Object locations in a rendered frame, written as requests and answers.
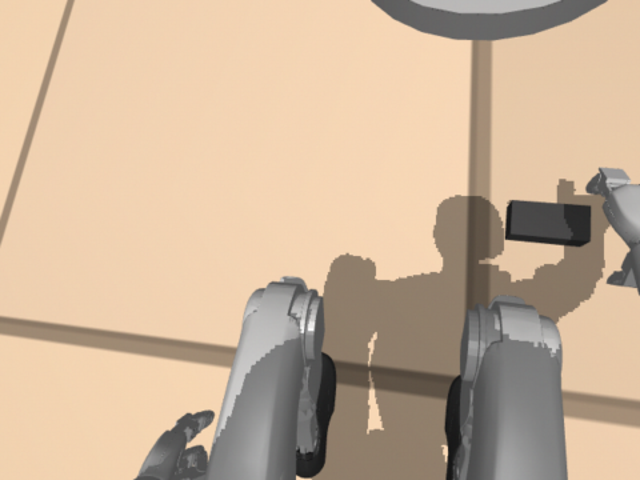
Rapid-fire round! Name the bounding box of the left robot hand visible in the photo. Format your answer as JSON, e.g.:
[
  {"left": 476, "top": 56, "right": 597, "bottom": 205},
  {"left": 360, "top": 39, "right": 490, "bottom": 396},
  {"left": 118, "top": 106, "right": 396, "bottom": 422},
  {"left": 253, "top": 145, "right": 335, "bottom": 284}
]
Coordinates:
[{"left": 137, "top": 410, "right": 215, "bottom": 480}]

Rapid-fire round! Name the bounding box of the left robot foot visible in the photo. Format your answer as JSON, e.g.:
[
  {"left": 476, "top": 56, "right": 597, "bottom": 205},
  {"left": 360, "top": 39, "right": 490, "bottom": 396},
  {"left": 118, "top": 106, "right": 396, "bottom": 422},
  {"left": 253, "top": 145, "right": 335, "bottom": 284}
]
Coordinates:
[{"left": 296, "top": 352, "right": 336, "bottom": 478}]

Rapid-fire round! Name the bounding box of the right robot hand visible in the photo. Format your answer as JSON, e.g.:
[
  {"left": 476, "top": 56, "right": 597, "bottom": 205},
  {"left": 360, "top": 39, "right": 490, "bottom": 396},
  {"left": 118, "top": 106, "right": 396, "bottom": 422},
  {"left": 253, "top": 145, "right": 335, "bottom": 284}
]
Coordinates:
[{"left": 586, "top": 167, "right": 640, "bottom": 288}]

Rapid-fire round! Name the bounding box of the small box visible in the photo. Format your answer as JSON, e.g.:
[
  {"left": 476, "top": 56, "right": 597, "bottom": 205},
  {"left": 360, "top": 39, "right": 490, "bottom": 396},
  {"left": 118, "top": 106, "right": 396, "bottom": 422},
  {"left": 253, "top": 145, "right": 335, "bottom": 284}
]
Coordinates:
[{"left": 505, "top": 200, "right": 591, "bottom": 247}]

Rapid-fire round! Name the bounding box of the right robot foot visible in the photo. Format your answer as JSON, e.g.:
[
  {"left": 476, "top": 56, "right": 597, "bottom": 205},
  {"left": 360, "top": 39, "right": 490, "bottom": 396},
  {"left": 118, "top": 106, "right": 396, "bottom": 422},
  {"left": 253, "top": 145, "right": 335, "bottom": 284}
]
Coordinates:
[{"left": 445, "top": 375, "right": 462, "bottom": 480}]

